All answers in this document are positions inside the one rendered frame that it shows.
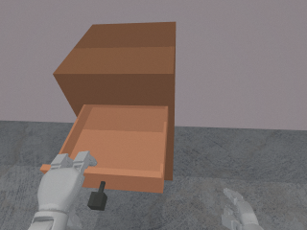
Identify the handle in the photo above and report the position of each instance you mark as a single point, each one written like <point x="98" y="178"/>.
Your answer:
<point x="97" y="200"/>

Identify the right robot hand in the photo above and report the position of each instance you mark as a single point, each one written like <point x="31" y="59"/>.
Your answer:
<point x="235" y="219"/>

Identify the drawer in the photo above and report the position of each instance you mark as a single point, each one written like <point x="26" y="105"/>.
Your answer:
<point x="128" y="142"/>

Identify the left robot hand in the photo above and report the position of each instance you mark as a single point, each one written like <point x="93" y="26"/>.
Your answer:
<point x="60" y="186"/>

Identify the robot left forearm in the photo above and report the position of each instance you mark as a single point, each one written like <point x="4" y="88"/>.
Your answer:
<point x="49" y="219"/>

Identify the cabinet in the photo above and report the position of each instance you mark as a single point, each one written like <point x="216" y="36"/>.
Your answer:
<point x="124" y="64"/>

